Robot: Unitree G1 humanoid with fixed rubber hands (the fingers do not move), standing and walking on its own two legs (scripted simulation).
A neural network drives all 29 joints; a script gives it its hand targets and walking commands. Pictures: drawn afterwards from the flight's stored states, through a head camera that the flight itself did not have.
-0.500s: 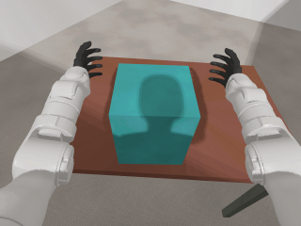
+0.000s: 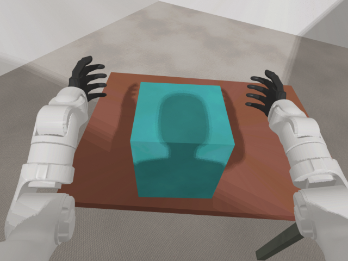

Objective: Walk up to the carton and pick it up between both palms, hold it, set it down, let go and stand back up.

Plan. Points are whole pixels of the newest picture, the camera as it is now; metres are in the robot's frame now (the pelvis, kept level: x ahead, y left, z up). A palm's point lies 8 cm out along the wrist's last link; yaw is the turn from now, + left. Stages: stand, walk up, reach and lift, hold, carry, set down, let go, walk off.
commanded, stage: set down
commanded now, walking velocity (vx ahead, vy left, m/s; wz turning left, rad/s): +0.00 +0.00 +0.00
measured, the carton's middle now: (177, 143) +0.41 +0.01 +0.02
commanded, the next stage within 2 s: none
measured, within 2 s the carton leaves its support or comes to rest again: neither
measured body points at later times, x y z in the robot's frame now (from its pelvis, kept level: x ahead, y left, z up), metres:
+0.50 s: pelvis -0.01 +0.00 +0.00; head +0.00 +0.00 +0.45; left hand +0.31 +0.21 +0.10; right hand +0.32 -0.22 +0.09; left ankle +0.02 +0.15 -0.75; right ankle +0.01 -0.12 -0.75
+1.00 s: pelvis +0.02 +0.01 +0.00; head +0.02 +0.01 +0.45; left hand +0.25 +0.21 +0.04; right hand +0.26 -0.20 +0.03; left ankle +0.02 +0.15 -0.75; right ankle +0.01 -0.12 -0.75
